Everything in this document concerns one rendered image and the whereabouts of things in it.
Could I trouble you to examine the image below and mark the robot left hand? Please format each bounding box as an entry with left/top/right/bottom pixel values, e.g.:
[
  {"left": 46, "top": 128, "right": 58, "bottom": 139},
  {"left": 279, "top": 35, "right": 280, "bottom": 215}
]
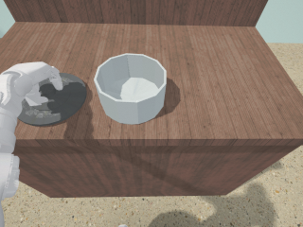
[{"left": 8, "top": 61, "right": 63, "bottom": 107}]

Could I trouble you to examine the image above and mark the table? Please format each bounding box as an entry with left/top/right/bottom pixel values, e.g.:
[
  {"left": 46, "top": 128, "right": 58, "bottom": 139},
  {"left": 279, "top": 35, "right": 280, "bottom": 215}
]
[{"left": 0, "top": 0, "right": 303, "bottom": 198}]

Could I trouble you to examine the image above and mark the lid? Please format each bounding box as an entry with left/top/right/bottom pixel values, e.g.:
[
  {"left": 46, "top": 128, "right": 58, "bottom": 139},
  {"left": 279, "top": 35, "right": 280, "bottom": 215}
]
[{"left": 17, "top": 73, "right": 87, "bottom": 127}]

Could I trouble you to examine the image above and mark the knob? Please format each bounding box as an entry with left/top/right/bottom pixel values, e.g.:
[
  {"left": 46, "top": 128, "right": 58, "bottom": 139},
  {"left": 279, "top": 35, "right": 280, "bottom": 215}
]
[{"left": 39, "top": 83, "right": 57, "bottom": 98}]

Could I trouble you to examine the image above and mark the pot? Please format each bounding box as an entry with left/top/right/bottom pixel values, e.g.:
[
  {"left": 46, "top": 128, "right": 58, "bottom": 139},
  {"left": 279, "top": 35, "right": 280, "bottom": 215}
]
[{"left": 94, "top": 53, "right": 167, "bottom": 125}]

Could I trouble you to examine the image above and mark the left robot forearm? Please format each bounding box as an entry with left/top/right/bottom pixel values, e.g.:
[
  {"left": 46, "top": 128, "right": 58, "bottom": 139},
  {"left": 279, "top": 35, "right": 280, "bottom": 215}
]
[{"left": 0, "top": 69, "right": 33, "bottom": 153}]

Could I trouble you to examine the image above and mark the robot left upper arm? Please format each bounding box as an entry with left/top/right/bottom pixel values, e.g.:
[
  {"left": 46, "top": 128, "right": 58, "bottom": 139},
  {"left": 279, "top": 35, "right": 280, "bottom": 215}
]
[{"left": 0, "top": 152, "right": 20, "bottom": 227}]

